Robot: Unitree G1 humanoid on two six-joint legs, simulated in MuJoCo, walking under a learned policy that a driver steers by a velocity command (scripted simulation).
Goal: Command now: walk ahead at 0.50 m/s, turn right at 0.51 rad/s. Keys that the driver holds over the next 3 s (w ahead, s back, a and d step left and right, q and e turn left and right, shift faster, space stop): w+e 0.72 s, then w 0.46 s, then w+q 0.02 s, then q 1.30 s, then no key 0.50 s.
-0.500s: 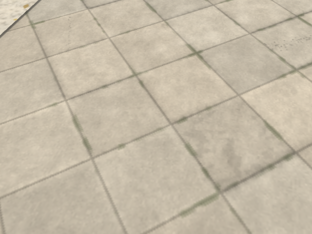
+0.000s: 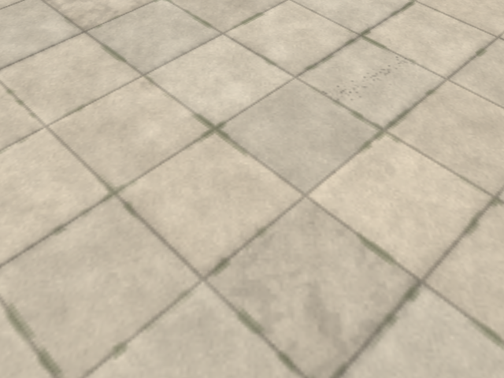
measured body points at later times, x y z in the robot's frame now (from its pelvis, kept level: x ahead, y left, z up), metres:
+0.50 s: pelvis +0.27 -0.08 +0.00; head +0.30 -0.11 +0.45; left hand +0.42 +0.17 -0.10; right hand +0.38 -0.39 -0.09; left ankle +0.42 +0.08 -0.67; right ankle +0.26 -0.14 -0.75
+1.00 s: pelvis +0.56 -0.13 +0.00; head +0.58 -0.14 +0.45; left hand +0.83 +0.01 -0.10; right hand +0.45 -0.39 -0.12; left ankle +0.60 -0.03 -0.75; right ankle +0.55 -0.30 -0.68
